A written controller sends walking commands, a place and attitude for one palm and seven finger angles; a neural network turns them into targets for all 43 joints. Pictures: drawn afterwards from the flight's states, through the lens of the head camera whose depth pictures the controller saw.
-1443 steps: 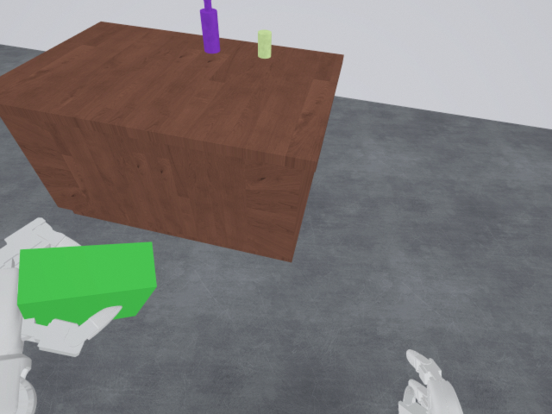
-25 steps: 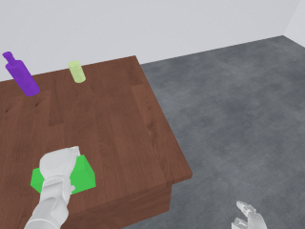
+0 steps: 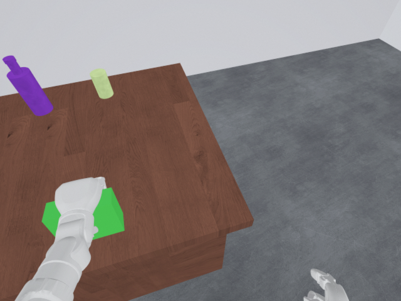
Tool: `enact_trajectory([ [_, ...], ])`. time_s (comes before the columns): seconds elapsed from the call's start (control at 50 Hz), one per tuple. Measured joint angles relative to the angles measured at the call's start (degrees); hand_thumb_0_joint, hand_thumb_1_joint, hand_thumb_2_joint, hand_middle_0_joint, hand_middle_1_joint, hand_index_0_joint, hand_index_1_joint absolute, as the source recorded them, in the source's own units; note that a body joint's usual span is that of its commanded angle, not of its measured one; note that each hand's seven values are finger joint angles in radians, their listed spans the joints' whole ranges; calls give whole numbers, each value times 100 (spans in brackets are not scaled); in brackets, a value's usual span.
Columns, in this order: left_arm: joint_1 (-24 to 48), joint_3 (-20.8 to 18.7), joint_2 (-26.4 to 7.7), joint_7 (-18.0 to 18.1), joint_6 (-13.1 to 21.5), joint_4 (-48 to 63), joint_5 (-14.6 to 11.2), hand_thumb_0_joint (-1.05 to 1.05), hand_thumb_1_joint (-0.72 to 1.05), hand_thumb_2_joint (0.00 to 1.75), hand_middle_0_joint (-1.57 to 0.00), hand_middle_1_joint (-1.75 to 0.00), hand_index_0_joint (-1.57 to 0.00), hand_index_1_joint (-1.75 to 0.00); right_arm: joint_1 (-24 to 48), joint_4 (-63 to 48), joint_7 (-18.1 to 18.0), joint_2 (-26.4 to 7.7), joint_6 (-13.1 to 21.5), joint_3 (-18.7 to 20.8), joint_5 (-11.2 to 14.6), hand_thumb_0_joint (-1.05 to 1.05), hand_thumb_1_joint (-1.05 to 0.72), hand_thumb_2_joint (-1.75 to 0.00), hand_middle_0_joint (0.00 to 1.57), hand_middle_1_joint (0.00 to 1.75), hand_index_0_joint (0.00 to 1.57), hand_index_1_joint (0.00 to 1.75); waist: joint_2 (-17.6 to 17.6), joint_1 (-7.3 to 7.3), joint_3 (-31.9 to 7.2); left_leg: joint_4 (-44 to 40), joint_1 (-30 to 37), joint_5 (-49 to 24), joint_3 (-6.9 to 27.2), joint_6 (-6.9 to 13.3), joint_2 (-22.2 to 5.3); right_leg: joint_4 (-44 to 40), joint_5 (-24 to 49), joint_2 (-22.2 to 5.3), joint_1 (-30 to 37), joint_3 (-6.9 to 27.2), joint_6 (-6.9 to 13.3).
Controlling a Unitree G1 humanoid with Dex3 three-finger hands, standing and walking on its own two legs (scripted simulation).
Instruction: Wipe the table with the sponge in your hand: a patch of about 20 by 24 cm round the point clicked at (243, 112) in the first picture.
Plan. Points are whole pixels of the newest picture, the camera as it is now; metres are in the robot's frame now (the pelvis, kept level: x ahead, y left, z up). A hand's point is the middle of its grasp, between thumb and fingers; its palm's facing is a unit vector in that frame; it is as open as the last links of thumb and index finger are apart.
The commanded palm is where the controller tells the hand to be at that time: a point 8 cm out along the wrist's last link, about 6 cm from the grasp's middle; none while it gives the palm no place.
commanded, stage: wipe forward along the first lane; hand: left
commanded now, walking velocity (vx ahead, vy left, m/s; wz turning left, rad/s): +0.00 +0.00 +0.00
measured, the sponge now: (90, 222) +0.28 +0.30 -0.06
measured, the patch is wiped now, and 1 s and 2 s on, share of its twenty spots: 0.05 0.35 0.45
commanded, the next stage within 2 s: slide across to the middle lane in 1.28 s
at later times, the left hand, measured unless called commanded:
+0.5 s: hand (89, 192) +0.34 +0.31 -0.03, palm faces -0.16 +0.03 -0.99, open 9.2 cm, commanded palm +0.34 +0.31 +0.00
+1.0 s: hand (87, 172) +0.39 +0.34 -0.02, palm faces -0.20 +0.04 -0.98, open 9.2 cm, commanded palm +0.41 +0.32 +0.00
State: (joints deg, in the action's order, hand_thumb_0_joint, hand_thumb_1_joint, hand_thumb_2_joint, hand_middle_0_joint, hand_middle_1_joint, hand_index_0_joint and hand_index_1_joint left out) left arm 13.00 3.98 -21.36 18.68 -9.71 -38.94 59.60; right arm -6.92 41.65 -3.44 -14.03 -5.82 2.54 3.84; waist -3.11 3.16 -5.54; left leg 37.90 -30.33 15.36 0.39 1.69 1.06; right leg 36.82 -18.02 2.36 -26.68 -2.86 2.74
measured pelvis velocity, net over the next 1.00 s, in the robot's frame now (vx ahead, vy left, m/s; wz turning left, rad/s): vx -0.03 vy -0.01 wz -0.03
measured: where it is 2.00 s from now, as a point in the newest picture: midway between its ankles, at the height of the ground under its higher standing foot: outside the picture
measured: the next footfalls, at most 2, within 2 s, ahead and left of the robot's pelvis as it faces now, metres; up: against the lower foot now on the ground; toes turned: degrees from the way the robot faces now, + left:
none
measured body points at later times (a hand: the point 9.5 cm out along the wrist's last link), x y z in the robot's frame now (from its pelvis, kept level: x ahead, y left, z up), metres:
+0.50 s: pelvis -0.02 -0.02 -0.02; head +0.03 -0.03 +0.42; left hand +0.34 +0.31 +0.03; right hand +0.06 -0.29 -0.16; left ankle +0.04 +0.10 -0.72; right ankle +0.00 -0.09 -0.72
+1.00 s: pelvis -0.03 -0.01 -0.04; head +0.07 -0.01 +0.40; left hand +0.40 +0.33 +0.03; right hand +0.03 -0.29 -0.17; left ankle +0.04 +0.10 -0.72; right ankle +0.00 -0.09 -0.72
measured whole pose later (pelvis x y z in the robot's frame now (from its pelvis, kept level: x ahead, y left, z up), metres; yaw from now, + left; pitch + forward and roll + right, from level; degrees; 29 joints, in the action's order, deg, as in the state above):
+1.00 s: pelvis -0.03 -0.01 -0.04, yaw -2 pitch +19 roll -3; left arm 42.3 -2.7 -39.0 15.6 -2.3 -68.1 60.7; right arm -15.4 41.1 -2.7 -16.1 -3.0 0.2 4.2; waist -3.4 -4.1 -8.2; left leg 54.4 -54.9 19.2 3.0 1.6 -1.7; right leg 50.1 -20.0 5.6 -49.9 -5.4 4.4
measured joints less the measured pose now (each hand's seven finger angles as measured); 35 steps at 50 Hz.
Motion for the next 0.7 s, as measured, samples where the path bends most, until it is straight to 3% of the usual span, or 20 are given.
enact_trajectory([
  [0.32,1171,-334,-520,182,447,-1486,9,2,-55,122,-89,-137,-89,-140,-469,180,-17,-127,76,24,21,1,-91,-90,20,30,20,30,-44,-279,-136,592,-940,82,77,-57,-133,537,-50,126,-918,-99,104],
  [0.7,2267,-524,-1170,138,662,-2557,57,2,-58,123,-90,-136,-90,-141,-679,85,87,-189,239,-84,26,1,-91,-90,20,30,20,30,-64,-529,-293,1368,-2004,291,221,10,-232,1170,-154,247,-1912,-246,192],
])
